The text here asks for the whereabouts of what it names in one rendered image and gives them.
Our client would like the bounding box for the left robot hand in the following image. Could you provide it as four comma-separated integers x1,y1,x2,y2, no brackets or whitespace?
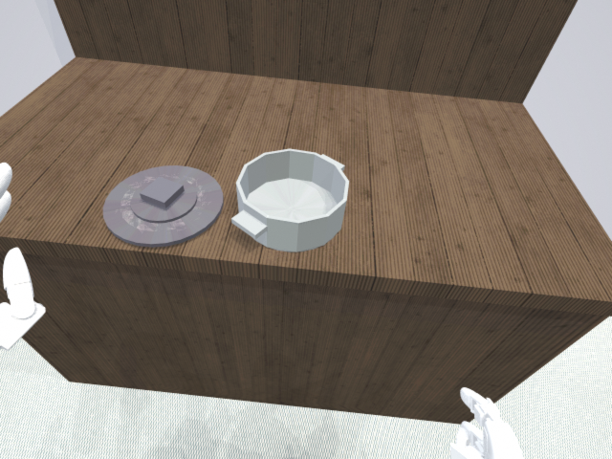
0,163,46,351

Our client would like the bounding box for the pot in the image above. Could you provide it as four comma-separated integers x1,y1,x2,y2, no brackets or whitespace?
231,149,349,252

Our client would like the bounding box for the knob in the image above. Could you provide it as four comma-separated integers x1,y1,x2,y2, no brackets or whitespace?
140,177,185,208

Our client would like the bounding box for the lid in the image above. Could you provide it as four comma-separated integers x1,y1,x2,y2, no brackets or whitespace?
103,165,224,248

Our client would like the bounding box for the table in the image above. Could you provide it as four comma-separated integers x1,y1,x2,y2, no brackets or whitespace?
0,0,612,425

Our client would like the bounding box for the right robot hand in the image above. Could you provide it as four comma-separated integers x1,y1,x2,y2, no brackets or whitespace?
450,387,524,459

